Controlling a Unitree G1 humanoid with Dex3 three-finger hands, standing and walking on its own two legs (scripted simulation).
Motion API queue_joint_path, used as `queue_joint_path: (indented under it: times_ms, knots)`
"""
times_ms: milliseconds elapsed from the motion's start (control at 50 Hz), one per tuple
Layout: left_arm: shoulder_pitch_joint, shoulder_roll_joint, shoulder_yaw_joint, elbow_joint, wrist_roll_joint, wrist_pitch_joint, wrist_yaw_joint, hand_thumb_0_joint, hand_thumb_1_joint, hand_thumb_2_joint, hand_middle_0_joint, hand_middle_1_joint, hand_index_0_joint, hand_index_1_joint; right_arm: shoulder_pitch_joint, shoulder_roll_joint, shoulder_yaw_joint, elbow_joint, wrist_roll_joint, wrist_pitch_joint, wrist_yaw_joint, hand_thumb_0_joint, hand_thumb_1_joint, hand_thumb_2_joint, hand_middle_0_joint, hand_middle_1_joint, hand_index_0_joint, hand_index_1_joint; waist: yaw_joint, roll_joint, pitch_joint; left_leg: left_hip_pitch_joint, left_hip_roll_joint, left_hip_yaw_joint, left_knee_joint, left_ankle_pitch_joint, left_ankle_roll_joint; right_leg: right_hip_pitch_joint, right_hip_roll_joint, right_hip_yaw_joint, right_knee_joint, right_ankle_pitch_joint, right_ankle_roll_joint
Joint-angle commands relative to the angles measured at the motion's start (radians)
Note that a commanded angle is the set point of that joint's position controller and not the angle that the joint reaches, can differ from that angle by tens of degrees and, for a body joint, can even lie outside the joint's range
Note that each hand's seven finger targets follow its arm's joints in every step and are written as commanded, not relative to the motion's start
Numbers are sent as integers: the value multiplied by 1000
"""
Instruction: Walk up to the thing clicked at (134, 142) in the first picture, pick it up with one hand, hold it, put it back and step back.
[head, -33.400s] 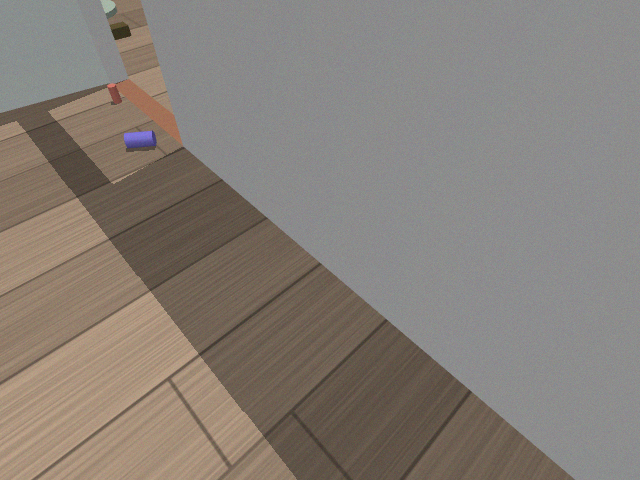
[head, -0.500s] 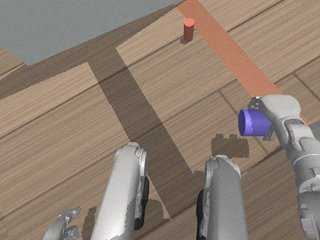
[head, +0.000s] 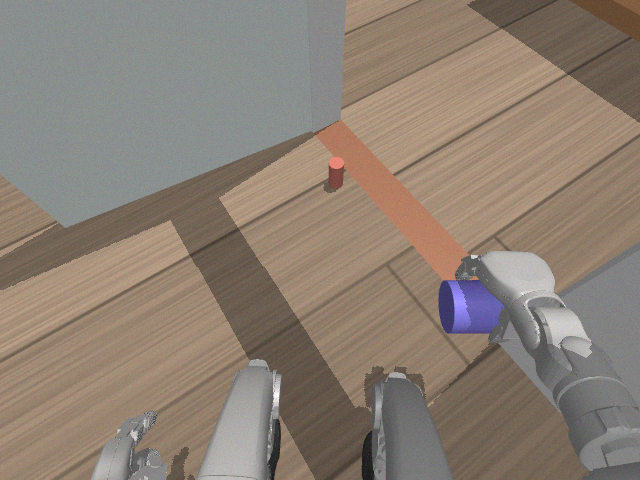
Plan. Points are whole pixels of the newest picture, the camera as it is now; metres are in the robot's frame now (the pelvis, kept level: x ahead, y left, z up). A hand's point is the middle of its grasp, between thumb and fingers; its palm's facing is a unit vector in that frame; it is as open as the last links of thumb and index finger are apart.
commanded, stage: lift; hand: right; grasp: from above
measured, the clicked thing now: (492, 306) +0.36 -0.23 -0.12
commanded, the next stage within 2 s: hold in 0.68 s
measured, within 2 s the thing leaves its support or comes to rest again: neither
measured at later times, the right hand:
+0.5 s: hand (533, 268) +0.36 -0.22 +0.04, palm faces -0.47 +0.02 -0.88, open 10.2 cm
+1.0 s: hand (554, 237) +0.37 -0.21 +0.10, palm faces -0.48 +0.00 -0.88, open 10.1 cm
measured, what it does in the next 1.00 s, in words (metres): rises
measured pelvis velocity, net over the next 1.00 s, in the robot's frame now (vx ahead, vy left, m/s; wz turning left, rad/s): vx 0.06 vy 0.00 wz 0.01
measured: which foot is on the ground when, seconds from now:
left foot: down 0.00-1.00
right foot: down 0.00-1.00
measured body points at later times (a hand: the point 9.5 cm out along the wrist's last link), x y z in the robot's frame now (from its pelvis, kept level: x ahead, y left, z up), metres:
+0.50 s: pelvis +0.03 +0.00 +0.12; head +0.09 +0.00 +0.57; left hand +0.11 +0.27 +0.00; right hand +0.38 -0.22 +0.09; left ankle +0.09 +0.15 -0.56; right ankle +0.06 -0.11 -0.56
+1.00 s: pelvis +0.06 +0.00 +0.16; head +0.09 +0.01 +0.61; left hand +0.16 +0.27 +0.04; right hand +0.39 -0.21 +0.15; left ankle +0.09 +0.15 -0.56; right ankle +0.06 -0.11 -0.56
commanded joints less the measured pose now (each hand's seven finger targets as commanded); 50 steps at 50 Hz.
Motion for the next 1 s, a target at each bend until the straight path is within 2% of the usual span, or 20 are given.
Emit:
queue_joint_path:
  times_ms: [0,20,60,100,120,160,200,240,320,400,460,500,540,620,720,800,860,900,960,980]
  knots:
    - [75,163,55,-69,-6,-36,28,0,905,904,-200,-300,-200,-300,-291,-192,-84,-147,11,4,-52,0,-793,-919,1333,356,1213,482,18,-48,-341,331,-51,24,-311,51,63,414,16,11,-381,77,-9]
    - [74,168,56,-66,-7,-39,30,0,903,903,-200,-300,-200,-300,-297,-211,-102,-143,6,1,-56,0,-797,-903,1327,344,1212,466,6,-55,-354,352,-53,25,-323,53,63,450,12,23,-412,79,-5]
    - [73,155,52,-67,-5,-45,32,0,905,905,-200,-300,-200,-300,-288,-163,-63,-131,3,-3,-59,0,-789,-870,1316,351,1207,466,6,-47,-337,405,-57,20,-374,66,63,482,16,14,-446,93,-7]
    - [77,159,52,-53,-4,-50,32,0,905,905,-200,-300,-200,-300,-259,-173,-80,-95,-2,-1,-65,0,-770,-868,1314,334,1197,457,-10,-52,-318,440,-55,20,-408,98,63,537,14,18,-490,134,0]
    - [80,155,49,-54,-4,-52,32,0,906,906,-200,-300,-200,-300,-284,-160,-62,-99,-5,-2,-70,0,-755,-861,1307,322,1187,449,-5,-54,-316,462,-58,19,-430,116,64,559,16,13,-502,158,0]
    - [91,159,53,-40,1,-55,32,0,906,906,-200,-300,-200,-300,-285,-183,-87,-82,-14,-1,-80,0,-755,-859,1306,328,1188,453,-13,-58,-328,510,-59,22,-456,165,63,618,11,15,-534,218,5]
    - [94,153,47,-38,5,-58,29,0,906,906,-200,-300,-200,-300,-314,-141,-49,-90,-16,0,-85,0,-759,-845,1298,336,1188,453,-6,-58,-323,558,-63,24,-490,204,62,661,15,6,-562,255,4]
    - [100,160,51,-34,5,-57,27,0,905,906,-200,-300,-200,-300,-303,-160,-65,-70,-17,6,-94,0,-756,-851,1299,336,1187,455,-15,-44,-300,602,-63,23,-536,218,61,695,19,-2,-600,272,3]
    - [104,160,51,-35,6,-52,20,0,905,905,-200,-300,-200,-300,-295,-147,-58,-45,-16,17,-98,0,-771,-851,1300,354,1196,465,-18,-25,-267,677,-64,21,-611,237,58,752,24,-12,-665,295,3]
    - [99,156,52,-44,5,-49,16,0,903,904,-200,-300,-200,-300,-280,-127,-39,-41,-13,16,-89,0,-770,-856,1305,333,1197,448,-25,-36,-233,726,-63,18,-668,261,59,815,24,-15,-725,329,7]
    - [99,154,53,-51,2,-46,15,0,904,903,-200,-300,-200,-300,-257,-139,-49,-31,-14,12,-83,0,-755,-821,1277,346,1182,447,-35,-14,-208,782,-60,10,-717,264,58,833,31,-24,-763,328,3]
    - [90,155,54,-60,1,-47,15,0,903,902,-200,-300,-200,-300,-305,-125,-33,-66,-4,6,-78,0,-770,-814,1283,342,1192,439,-27,-22,-211,796,-61,13,-737,271,58,870,27,-22,-789,340,5]
    - [92,156,58,-57,0,-47,17,0,902,902,-200,-300,-200,-300,-278,-149,-58,-49,-7,3,-80,0,-785,-788,1286,335,1202,424,-40,-23,-194,812,-64,13,-756,273,60,889,25,-22,-814,347,7]
    - [86,157,61,-60,-1,-45,19,0,901,900,-200,-300,-200,-300,-295,-123,-33,-78,-7,-2,-71,0,-819,-816,1321,333,1234,426,-31,-10,-206,863,-62,10,-790,318,59,941,28,-31,-837,396,6]
    - [79,159,64,-58,-5,-41,21,0,901,901,-200,-300,-200,-300,-279,-131,-41,-84,-6,-4,-66,0,-828,-847,1352,310,1254,416,-42,-5,-188,897,-64,11,-823,347,60,989,29,-36,-876,433,9]
    - [71,163,68,-55,-4,-40,21,0,898,897,-200,-300,-200,-300,-285,-138,-45,-99,-7,-6,-56,0,-879,-798,1349,318,1270,403,-42,-13,-192,923,-67,15,-838,382,62,1035,25,-36,-898,483,14]
    - [67,159,65,-55,-6,-36,21,0,899,898,-200,-300,-200,-300,-264,-116,-23,-84,-11,-4,-32,0,-865,-816,1362,290,1267,392,-40,-7,-167,928,-69,18,-847,402,64,1048,21,-30,-915,519,17]
    - [63,166,68,-62,-7,-32,23,0,897,898,-200,-300,-200,-300,-277,-146,-43,-107,-9,-9,-20,0,-879,-808,1373,277,1279,378,-48,-8,-180,956,-69,12,-862,414,64,1061,27,-38,-922,525,13]
    - [50,160,65,-69,-6,-30,24,0,897,898,-200,-299,-200,-299,-269,-144,-45,-125,4,-13,-3,0,-899,-819,1388,280,1293,381,-54,-5,-174,988,-67,8,-877,427,61,1066,31,-45,-932,531,10]
    - [52,156,62,-71,-7,-30,25,0,897,897,-200,-300,-200,-300,-246,-124,-32,-116,7,-10,4,0,-906,-812,1391,281,1299,380,-47,7,-157,982,-67,8,-878,432,62,1062,30,-45,-936,536,10]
